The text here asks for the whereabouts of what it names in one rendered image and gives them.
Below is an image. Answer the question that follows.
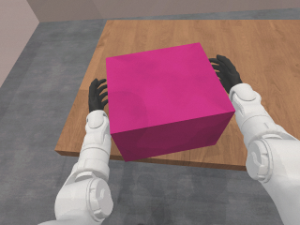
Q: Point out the robot left upper arm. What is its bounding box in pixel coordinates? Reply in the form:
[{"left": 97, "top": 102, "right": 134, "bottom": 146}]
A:
[{"left": 38, "top": 177, "right": 113, "bottom": 225}]

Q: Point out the robot left forearm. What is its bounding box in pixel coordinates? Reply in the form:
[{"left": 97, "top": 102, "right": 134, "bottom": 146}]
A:
[{"left": 54, "top": 110, "right": 112, "bottom": 217}]

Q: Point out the robot right upper arm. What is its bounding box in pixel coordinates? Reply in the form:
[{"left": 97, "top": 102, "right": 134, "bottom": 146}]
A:
[{"left": 246, "top": 138, "right": 300, "bottom": 225}]

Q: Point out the robot right forearm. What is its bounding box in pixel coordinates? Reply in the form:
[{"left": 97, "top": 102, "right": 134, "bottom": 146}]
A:
[{"left": 229, "top": 83, "right": 299, "bottom": 150}]

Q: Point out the robot right hand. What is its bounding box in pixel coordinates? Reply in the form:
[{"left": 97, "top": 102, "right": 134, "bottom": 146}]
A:
[{"left": 208, "top": 54, "right": 243, "bottom": 94}]

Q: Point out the robot left hand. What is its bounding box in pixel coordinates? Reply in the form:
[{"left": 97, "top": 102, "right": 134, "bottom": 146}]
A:
[{"left": 88, "top": 78, "right": 109, "bottom": 113}]

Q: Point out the carton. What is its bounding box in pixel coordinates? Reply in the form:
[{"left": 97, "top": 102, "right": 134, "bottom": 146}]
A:
[{"left": 106, "top": 42, "right": 236, "bottom": 162}]

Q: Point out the table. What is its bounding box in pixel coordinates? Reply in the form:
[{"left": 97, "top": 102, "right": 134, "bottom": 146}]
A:
[{"left": 54, "top": 20, "right": 300, "bottom": 172}]

